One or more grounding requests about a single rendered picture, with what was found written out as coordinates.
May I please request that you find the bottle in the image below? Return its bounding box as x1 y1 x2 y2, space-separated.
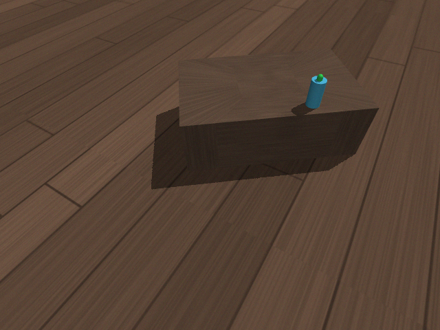
305 74 327 109

